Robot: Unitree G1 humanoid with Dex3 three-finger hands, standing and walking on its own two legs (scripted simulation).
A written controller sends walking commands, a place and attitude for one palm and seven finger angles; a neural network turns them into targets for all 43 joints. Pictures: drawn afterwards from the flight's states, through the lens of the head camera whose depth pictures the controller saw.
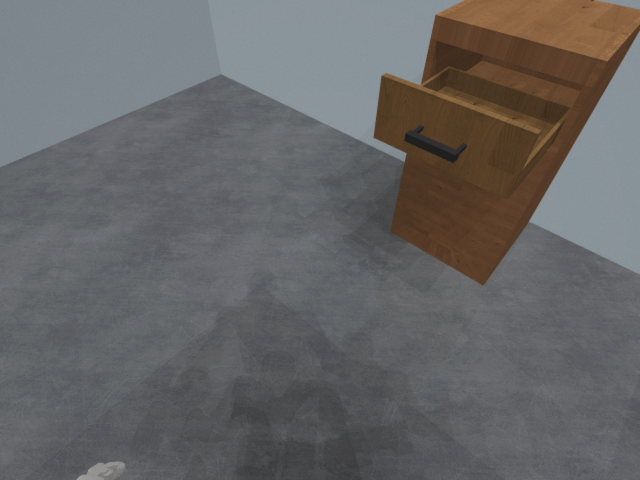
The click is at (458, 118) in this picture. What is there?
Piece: drawer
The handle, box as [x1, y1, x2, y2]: [404, 125, 466, 162]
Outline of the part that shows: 404,139 405,141 452,162 457,158 458,154 466,146 466,144 463,143 456,149 453,149 418,133 423,127 421,125 412,131 409,130 405,134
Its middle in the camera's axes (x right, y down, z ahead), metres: +0.28 -0.23 +0.93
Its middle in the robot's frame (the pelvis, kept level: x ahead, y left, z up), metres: +0.86 -0.23 -0.05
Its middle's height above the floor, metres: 0.72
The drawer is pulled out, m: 0.28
